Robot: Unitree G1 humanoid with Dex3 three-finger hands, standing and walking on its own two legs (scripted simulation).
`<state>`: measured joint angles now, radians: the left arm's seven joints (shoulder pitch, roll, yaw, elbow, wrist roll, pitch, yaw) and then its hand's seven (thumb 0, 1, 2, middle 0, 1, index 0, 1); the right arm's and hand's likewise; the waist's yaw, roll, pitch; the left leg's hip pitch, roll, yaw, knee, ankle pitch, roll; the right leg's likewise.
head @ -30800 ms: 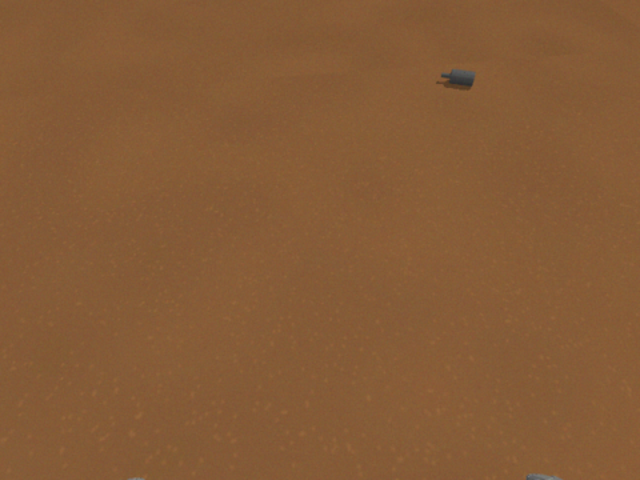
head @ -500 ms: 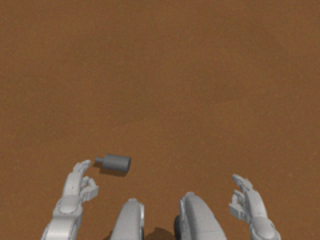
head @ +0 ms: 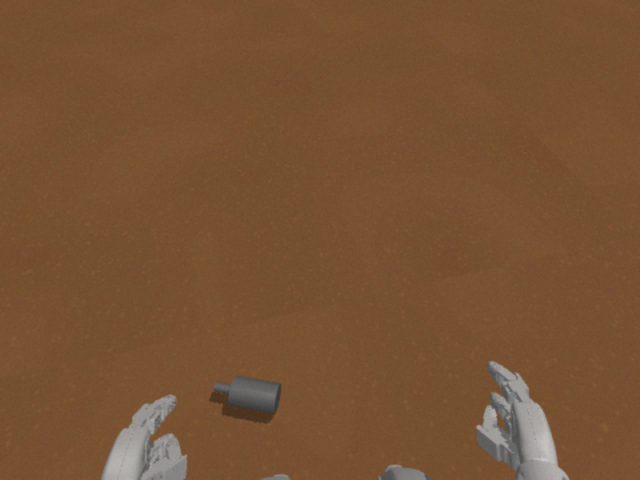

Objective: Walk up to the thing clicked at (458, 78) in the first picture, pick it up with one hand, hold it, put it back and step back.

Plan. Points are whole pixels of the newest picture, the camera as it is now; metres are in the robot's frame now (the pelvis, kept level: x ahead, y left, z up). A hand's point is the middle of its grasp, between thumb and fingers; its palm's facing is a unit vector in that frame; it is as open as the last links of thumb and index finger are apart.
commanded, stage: home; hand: left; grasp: from above
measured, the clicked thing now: (246, 392) +0.44 +0.22 -0.68
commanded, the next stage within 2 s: stand in 1.84 s
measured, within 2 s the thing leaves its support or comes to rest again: neither
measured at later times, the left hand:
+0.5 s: hand (191, 465) +0.16 +0.17 -0.05, palm faces +0.04 -0.98 -0.20, open 7.4 cm
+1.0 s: hand (193, 469) +0.15 +0.17 -0.05, palm faces +0.04 -0.98 -0.20, open 7.4 cm
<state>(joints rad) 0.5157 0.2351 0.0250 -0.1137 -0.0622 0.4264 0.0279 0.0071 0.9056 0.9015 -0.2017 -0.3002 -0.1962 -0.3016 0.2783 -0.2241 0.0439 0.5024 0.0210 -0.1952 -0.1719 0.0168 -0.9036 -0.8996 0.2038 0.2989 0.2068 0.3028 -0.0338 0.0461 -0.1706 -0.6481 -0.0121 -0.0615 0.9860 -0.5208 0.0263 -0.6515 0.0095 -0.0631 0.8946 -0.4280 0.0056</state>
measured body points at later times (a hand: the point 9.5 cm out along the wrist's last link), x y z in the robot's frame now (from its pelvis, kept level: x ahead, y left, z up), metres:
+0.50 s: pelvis -0.01 -0.01 +0.00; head +0.01 +0.00 +0.45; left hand +0.15 +0.22 -0.03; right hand +0.15 -0.25 -0.07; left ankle -0.02 +0.10 -0.69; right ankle +0.01 -0.13 -0.69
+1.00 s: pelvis -0.01 -0.01 +0.00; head +0.01 +0.00 +0.45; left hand +0.15 +0.22 -0.04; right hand +0.16 -0.25 -0.06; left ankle -0.02 +0.10 -0.69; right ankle +0.01 -0.13 -0.69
